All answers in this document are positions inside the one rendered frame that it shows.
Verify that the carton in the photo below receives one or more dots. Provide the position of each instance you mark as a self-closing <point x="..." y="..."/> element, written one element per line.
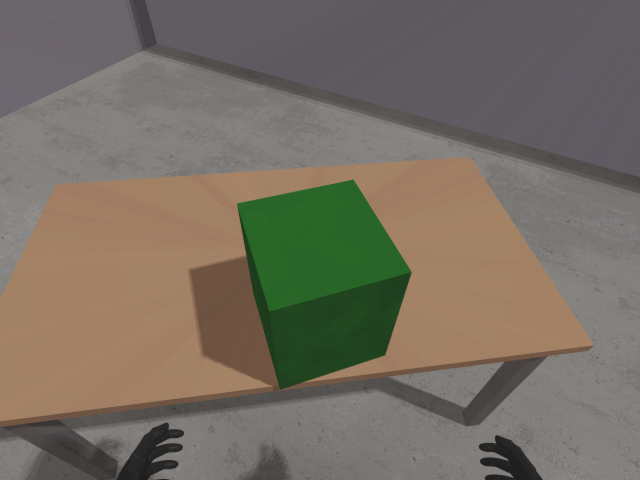
<point x="327" y="279"/>

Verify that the robot left hand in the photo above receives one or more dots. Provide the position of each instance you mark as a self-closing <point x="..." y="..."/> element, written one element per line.
<point x="139" y="466"/>

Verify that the robot right hand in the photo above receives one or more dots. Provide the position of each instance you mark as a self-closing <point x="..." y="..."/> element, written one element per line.
<point x="518" y="465"/>

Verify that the table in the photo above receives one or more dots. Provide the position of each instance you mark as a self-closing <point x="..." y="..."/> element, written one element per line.
<point x="134" y="294"/>

